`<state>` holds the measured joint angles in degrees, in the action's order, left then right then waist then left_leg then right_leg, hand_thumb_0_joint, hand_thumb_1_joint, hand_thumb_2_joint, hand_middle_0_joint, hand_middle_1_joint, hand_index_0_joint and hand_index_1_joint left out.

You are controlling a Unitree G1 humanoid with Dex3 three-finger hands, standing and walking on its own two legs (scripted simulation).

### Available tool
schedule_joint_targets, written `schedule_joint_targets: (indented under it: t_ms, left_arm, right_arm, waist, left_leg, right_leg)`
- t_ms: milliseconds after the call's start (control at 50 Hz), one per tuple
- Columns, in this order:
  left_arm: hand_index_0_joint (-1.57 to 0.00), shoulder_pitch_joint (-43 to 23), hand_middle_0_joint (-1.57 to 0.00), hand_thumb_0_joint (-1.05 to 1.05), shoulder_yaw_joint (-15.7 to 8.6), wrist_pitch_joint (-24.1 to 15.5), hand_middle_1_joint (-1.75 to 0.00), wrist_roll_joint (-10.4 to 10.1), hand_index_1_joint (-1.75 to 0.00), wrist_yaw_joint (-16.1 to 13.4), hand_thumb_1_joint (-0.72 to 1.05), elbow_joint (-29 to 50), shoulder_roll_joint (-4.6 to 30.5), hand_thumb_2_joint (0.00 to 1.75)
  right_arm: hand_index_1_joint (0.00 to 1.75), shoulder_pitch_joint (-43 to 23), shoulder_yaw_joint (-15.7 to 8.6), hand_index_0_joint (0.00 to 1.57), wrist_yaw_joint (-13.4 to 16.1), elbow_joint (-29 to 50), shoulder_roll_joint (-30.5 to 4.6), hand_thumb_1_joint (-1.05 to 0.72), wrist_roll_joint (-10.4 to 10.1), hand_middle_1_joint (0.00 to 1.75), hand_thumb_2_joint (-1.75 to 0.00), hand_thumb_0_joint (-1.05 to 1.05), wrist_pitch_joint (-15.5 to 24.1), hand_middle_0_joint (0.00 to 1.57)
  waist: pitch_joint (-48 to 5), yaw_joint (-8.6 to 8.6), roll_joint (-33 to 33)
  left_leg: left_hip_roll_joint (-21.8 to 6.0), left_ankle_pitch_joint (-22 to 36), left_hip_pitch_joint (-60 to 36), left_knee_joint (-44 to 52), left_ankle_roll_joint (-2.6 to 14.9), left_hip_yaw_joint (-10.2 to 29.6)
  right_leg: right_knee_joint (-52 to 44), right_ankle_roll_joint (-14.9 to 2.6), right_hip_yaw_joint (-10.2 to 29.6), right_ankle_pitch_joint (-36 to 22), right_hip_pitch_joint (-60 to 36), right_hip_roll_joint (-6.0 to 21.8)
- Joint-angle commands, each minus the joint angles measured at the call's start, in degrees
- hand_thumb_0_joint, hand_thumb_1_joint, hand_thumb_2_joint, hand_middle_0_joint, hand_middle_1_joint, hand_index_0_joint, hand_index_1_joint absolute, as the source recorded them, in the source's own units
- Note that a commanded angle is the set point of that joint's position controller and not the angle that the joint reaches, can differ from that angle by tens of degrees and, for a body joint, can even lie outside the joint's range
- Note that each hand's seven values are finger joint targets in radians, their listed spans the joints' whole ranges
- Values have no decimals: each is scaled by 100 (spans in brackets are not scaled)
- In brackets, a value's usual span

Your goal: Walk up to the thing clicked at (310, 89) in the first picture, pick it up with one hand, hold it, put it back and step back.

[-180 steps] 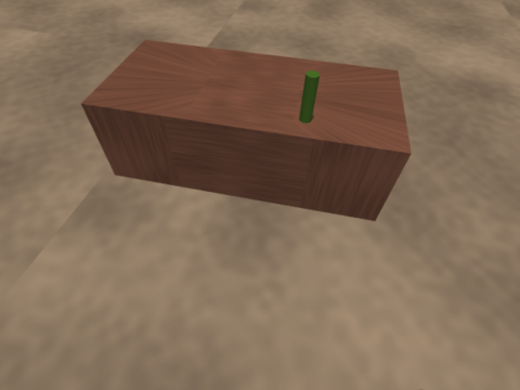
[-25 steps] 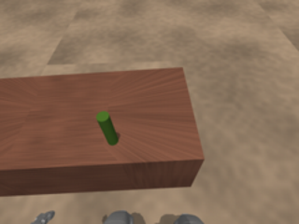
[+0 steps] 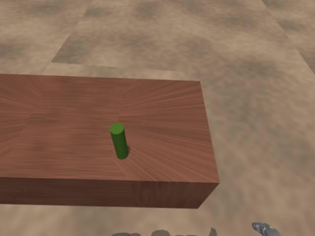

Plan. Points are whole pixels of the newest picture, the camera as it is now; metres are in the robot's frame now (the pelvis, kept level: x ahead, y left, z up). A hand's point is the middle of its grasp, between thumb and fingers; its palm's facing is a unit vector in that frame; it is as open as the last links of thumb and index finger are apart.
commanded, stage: walk up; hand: left
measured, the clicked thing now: (119, 142) +0.47 +0.15 -0.21
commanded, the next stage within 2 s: stand in 1.00 s
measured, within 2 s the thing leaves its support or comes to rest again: neither
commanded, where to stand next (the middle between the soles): +0.04 +0.00 m, yaw -1 degrees
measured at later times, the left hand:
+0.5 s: hand out of the picture +0.10 +0.26 -0.13, palm faces -0.02 -0.94 -0.35, open 7.4 cm
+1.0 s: hand out of the picture +0.11 +0.26 -0.14, palm faces -0.01 -0.94 -0.35, open 7.4 cm
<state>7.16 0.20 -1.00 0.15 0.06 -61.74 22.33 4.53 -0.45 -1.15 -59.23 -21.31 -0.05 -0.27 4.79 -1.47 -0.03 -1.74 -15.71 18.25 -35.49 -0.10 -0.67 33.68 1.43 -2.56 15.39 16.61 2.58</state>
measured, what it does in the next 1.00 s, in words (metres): stands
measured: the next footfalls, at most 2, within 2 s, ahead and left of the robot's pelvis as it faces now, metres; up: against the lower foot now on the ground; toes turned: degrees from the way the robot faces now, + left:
none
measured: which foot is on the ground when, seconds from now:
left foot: down 0.00-1.00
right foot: down 0.00-1.00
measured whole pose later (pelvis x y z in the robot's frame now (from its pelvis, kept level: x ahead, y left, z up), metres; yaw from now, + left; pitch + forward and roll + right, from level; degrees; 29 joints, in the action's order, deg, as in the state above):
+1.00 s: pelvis +0.02 +0.00 +0.02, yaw +0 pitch -2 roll +0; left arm 3.7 -0.7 -0.6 0.8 0.2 -65.8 20.3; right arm 3.9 -1.2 -1.0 -65.2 -19.9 0.1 -0.7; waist 3.3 0.0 0.4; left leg -0.8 -9.7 9.3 -20.7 -0.1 -1.1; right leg 19.6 2.0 -2.7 9.7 8.0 3.1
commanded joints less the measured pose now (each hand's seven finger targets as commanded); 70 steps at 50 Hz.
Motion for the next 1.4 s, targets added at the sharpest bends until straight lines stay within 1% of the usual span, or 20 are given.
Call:
schedule_joint_targets:
  t_ms: [0,80,120,220,280,420,440,500,560,760,920,960,980,1000,1040,1100,1180,1260,1300,1380]
  left_arm:
    - [-20,-301,-20,0,-253,-176,-30,-38,-30,-87,90,216,1246,90]
    - [-20,-418,-20,0,-234,-177,-30,-22,-30,-89,90,90,1188,90]
    - [-20,-508,-20,0,-231,-167,-30,-16,-30,-89,90,55,1189,90]
    - [-20,-560,-20,0,-232,-142,-30,0,-30,-77,90,-47,1126,90]
    - [-20,-654,-20,0,-231,-115,-30,-1,-30,-64,90,-76,1122,90]
    - [-20,-741,-20,0,-269,-104,-30,50,-30,-50,90,-78,1098,90]
    - [-20,-650,-20,0,-270,-105,-30,34,-30,-47,90,-93,1084,90]
    - [-20,-684,-20,0,-290,-95,-30,55,-30,-46,90,-94,1081,90]
    - [-20,-617,-20,0,-298,-106,-30,57,-30,-45,90,-77,1064,90]
    - [-20,-609,-20,0,-319,-59,-30,46,-30,-51,90,-49,1037,90]
    - [-20,-634,-20,0,-314,-88,-30,41,-30,-66,90,-54,1022,90]
    - [-20,-623,-20,0,-313,-89,-30,50,-30,-70,90,-62,1017,90]
    - [-20,-538,-20,0,-257,-76,-30,48,-30,-49,90,-103,946,90]
    - [-20,-553,-20,0,-257,-69,-30,51,-30,-38,90,-83,950,90]
    - [-20,-543,-20,0,-249,-78,-30,60,-30,-30,90,-58,942,90]
    - [-20,-470,-20,0,-247,-102,-30,51,-30,-30,90,-64,981,90]
    - [-20,-427,-20,0,-248,-110,-30,63,-30,-32,90,-42,970,90]
    - [-20,-397,-20,0,-252,-106,-30,52,-30,-34,90,-39,978,90]
    - [-20,-365,-20,0,-252,-96,-30,42,-30,-30,90,-45,958,90]
    - [-20,-404,-20,0,-260,-92,-30,50,-30,-36,90,-10,982,90]
  right_arm:
    - [30,-322,-254,20,67,157,-1318,-90,-20,30,-90,0,132,20]
    - [30,-415,-262,20,57,14,-1250,-90,-43,30,-90,0,100,20]
    - [30,-500,-249,20,53,-53,-1219,-90,-41,30,-90,0,82,20]
    - [30,-591,-244,20,42,-166,-1208,-90,-34,30,-90,0,93,20]
    - [30,-631,-228,20,41,-216,-1133,-90,-24,30,-90,0,86,20]
    - [30,-539,-243,20,37,-319,-1141,-90,14,30,-90,0,84,20]
    - [30,-557,-236,20,33,-313,-1145,-90,8,30,-90,0,95,20]
    - [30,-527,-238,20,39,-307,-1118,-90,19,30,-90,0,101,20]
    - [30,-493,-245,20,45,-290,-1133,-90,21,30,-90,0,113,20]
    - [30,-380,-270,20,77,-289,-1179,-90,32,30,-90,0,113,20]
    - [30,-316,-276,20,70,-293,-1100,-90,17,30,-90,0,77,20]
    - [30,-366,-276,20,65,-273,-1087,-90,16,30,-90,0,68,20]
    - [30,-278,-220,20,76,-290,-1000,-90,74,30,-90,0,113,20]
    - [30,-315,-232,20,85,-289,-1054,-90,92,30,-90,0,139,20]
    - [30,-338,-240,20,95,-293,-1126,-90,98,30,-90,0,163,20]
    - [30,-342,-226,20,95,-291,-1090,-90,88,30,-90,0,195,20]
    - [30,-339,-222,20,113,-272,-1104,-90,68,30,-90,0,217,20]
    - [30,-324,-217,20,124,-272,-1107,-90,65,30,-90,0,214,20]
    - [30,-303,-204,20,130,-282,-1096,-90,58,30,-90,0,217,20]
    - [30,-307,-207,20,133,-264,-1076,-90,65,30,-90,0,214,20]
  waist:
    - [-884,90,220]
    - [-918,124,30]
    - [-790,122,-23]
    - [-928,75,-14]
    - [-714,81,-37]
    - [-682,124,13]
    - [-690,75,108]
    - [-689,109,25]
    - [-808,91,80]
    - [-812,119,126]
    - [-787,160,-5]
    - [-717,158,40]
    - [-801,206,-122]
    - [-724,193,-115]
    - [-690,185,62]
    - [-718,167,53]
    - [-800,174,50]
    - [-808,167,56]
    - [-700,158,101]
    - [-778,162,37]
  left_leg:
    - [-575,997,-612,950,327,715]
    - [-556,1123,-888,1097,285,620]
    - [-531,1001,-870,1254,260,598]
    - [-596,1280,-1073,1501,228,570]
    - [-545,941,-979,1696,166,548]
    - [-540,396,-872,1952,121,557]
    - [-560,434,-914,1976,121,594]
    - [-564,369,-775,2009,124,609]
    - [-569,755,-926,1905,131,559]
    - [-576,840,-849,1939,145,597]
    - [-530,1198,-1079,1807,120,532]
    - [-523,1096,-1055,1837,118,539]
    - [-613,836,-1104,2005,105,614]
    - [-607,732,-1089,2029,90,624]
    - [-597,760,-1027,2037,92,599]
    - [-619,1246,-1145,2000,79,569]
    - [-642,1497,-1249,1930,91,530]
    - [-639,1664,-1283,1925,87,501]
    - [-616,1543,-1228,1969,70,487]
    - [-658,1690,-1307,1954,63,500]
  right_leg:
    - [-708,-342,544,-968,-382,468]
    - [-1000,-313,547,-1073,-503,569]
    - [-1204,-284,577,-909,-470,596]
    - [-1332,-230,475,-1125,-772,591]
    - [-1537,-205,534,-865,-718,612]
    - [-1748,-216,545,-544,-831,597]
    - [-1715,-223,530,-542,-836,578]
    - [-1720,-207,496,-621,-928,541]
    - [-1712,-217,490,-796,-985,560]
    - [-1586,-217,424,-1019,-1074,546]
    - [-1704,-192,457,-1103,-979,594]
    - [-1743,-178,449,-1038,-930,588]
    - [-1808,-159,435,-586,-951,556]
    - [-1835,-162,478,-531,-895,551]
    - [-1860,-159,492,-656,-934,580]
    - [-1841,-161,493,-893,-987,594]
    - [-1836,-142,475,-1217,-1103,614]
    - [-1812,-143,449,-1381,-1187,616]
    - [-1835,-146,455,-1280,-1173,604]
    - [-1806,-164,436,-1339,-1210,611]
